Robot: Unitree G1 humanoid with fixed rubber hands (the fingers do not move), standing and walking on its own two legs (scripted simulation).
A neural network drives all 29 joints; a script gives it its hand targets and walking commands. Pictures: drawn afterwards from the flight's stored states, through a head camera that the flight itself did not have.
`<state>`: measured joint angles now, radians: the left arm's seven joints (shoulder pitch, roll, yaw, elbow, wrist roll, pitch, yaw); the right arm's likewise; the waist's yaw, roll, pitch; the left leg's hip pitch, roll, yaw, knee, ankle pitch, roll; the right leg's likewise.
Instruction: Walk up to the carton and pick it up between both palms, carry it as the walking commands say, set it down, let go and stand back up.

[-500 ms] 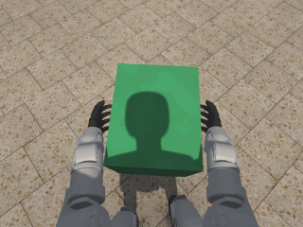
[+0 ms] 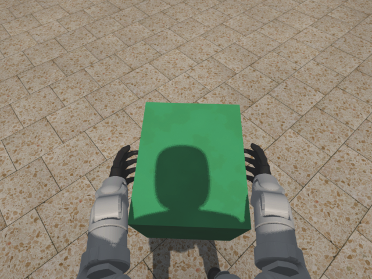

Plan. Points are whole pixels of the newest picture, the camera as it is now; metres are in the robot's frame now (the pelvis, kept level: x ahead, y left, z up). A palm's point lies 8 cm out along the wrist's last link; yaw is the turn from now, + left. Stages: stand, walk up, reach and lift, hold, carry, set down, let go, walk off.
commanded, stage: reach and lift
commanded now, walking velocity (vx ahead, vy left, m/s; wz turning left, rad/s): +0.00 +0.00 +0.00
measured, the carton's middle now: (190, 175) +0.38 -0.03 -0.08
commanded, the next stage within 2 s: hold in 1.70 s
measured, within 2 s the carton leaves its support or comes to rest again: neither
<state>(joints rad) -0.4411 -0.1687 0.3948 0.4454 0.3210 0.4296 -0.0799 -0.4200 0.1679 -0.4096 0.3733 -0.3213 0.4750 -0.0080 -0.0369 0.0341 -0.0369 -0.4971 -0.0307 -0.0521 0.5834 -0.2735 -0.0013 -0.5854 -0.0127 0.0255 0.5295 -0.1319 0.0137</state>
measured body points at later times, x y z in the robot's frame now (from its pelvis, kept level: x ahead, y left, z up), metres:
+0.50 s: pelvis +0.01 +0.00 +0.02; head +0.00 -0.01 +0.47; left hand +0.34 +0.14 +0.05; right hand +0.32 -0.18 +0.05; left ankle +0.00 +0.12 -0.73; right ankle +0.07 -0.13 -0.73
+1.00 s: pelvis +0.02 -0.01 +0.02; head -0.01 -0.01 +0.47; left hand +0.32 +0.16 +0.06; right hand +0.33 -0.16 +0.06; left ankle +0.00 +0.12 -0.73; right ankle +0.07 -0.13 -0.73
